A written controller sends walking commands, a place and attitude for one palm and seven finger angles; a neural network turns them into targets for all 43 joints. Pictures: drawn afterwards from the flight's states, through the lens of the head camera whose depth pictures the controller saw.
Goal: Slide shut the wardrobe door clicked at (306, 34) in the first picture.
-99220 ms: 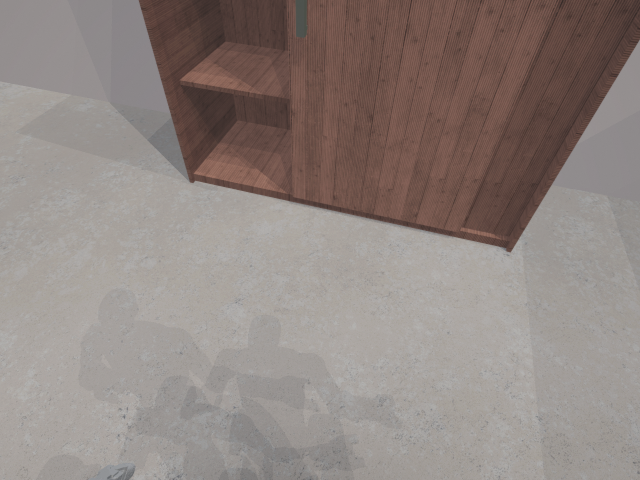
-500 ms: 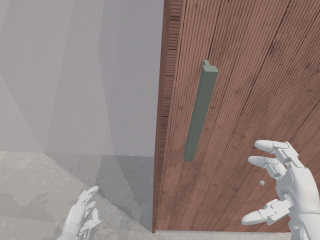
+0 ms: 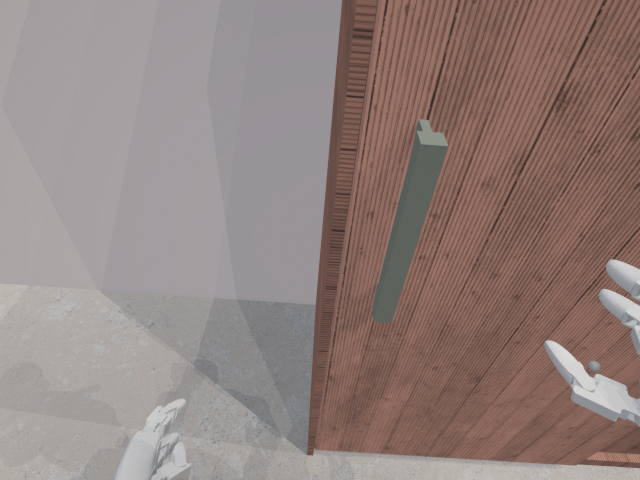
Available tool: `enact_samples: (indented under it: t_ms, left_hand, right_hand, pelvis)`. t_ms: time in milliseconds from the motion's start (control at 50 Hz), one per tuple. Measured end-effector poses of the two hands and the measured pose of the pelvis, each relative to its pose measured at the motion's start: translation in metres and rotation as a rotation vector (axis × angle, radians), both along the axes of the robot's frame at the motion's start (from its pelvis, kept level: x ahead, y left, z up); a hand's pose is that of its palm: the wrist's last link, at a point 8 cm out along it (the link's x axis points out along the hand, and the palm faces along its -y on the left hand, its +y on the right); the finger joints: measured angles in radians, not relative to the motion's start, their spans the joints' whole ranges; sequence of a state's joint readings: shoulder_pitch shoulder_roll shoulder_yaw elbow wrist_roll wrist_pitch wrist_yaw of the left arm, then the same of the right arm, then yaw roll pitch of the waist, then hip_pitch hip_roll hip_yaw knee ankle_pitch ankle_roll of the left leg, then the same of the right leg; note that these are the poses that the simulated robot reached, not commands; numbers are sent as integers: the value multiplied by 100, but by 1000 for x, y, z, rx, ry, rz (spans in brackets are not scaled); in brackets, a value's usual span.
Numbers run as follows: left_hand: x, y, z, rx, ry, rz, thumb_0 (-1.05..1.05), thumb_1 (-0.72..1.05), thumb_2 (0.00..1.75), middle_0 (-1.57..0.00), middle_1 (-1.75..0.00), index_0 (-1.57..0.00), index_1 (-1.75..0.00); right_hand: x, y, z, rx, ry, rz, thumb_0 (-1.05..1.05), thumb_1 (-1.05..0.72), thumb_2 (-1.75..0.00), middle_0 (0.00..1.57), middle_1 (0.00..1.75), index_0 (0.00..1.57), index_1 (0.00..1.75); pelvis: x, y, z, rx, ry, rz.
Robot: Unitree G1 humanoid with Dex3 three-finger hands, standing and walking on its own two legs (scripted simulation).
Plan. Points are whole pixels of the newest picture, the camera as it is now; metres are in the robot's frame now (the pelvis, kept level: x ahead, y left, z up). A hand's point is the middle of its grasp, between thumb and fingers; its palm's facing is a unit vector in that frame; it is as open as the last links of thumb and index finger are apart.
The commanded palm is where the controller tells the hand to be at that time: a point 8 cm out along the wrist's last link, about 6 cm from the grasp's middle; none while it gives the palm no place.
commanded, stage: draw the hand back to the body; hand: right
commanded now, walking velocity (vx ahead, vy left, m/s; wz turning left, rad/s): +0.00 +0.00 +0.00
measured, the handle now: (399, 233) +0.37 -0.10 +0.15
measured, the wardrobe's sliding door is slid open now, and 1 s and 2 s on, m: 0.00 0.00 0.00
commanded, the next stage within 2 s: step back with the hand held close in 0.54 s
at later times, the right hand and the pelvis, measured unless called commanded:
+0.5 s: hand (610, 368) +0.19 -0.26 +0.16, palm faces +0.46 +0.81 -0.36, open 7.5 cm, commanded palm +0.14 -0.30 +0.18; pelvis +0.00 +0.00 +0.00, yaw +0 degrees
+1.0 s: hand (608, 376) +0.18 -0.26 +0.16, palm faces +0.33 +0.80 -0.51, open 7.4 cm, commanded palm +0.12 -0.31 +0.18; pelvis -0.03 -0.01 +0.00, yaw +2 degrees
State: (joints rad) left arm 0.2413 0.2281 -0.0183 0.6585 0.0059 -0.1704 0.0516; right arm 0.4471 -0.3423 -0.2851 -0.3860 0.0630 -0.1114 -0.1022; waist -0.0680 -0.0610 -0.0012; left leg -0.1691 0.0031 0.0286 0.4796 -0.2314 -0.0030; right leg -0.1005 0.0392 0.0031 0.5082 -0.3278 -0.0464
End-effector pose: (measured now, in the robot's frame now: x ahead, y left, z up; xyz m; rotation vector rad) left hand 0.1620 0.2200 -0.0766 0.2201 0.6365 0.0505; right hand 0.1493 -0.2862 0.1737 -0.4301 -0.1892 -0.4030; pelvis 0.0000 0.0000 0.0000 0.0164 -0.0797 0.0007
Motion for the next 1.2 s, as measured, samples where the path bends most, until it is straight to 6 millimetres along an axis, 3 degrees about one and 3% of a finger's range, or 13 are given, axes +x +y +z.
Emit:
enact_samples:
  t_ms: [340, 720, 800, 900, 1020, 1120, 1200]
  left_hand:
    - [13, 2, 6, 7, 0, -12, 2, 90, 90, -20, -30, -20, -30]
    - [8, 0, 5, 0, 17, -9, 2, 90, 90, -20, -30, -20, -30]
    - [1, 2, 4, 13, 51, 6, 2, 90, 90, -20, -30, -20, -30]
    - [-14, 9, 4, 32, 81, 65, 2, 90, 90, -20, -30, -20, -30]
    - [-35, 13, 4, 51, 93, 128, 2, 90, 90, -20, -30, -20, -30]
    - [-49, 9, 4, 58, 76, 123, 2, 90, 90, -20, -30, -20, -30]
    - [-58, 7, 0, 51, 60, 101, 2, 90, 90, -20, -30, -20, -30]
  right_hand:
    - [-8, -14, 1, 9, -4, -72, 1, -82, -86, 21, 35, 21, 34]
    - [-3, -15, 11, -25, -26, -63, 2, -89, -90, 21, 30, 21, 30]
    - [4, -19, 19, -85, -47, -54, 2, -89, -90, 21, 30, 21, 30]
    - [8, -12, 8, -107, 24, 25, 2, -90, -90, 21, 30, 21, 30]
    - [-8, -13, 6, -155, 54, 79, 2, -89, -90, 21, 30, 22, 30]
    - [-31, -26, 16, -196, -12, 33, 2, -89, -90, 21, 30, 22, 30]
    - [-46, -31, 13, -179, -50, -19, 2, -89, -90, 21, 30, 22, 30]
  pelvis:
    - [-1, 4, 3, 1, -5, -4]
    - [-3, 5, 4, 2, -4, 0]
    - [-10, 3, 5, 4, 36, 11]
    - [-18, -5, 5, -5, 72, 29]
    - [-30, -13, 1, -17, 76, 34]
    - [-44, -14, -4, -25, 60, 32]
    - [-57, -14, -9, -22, 53, 27]
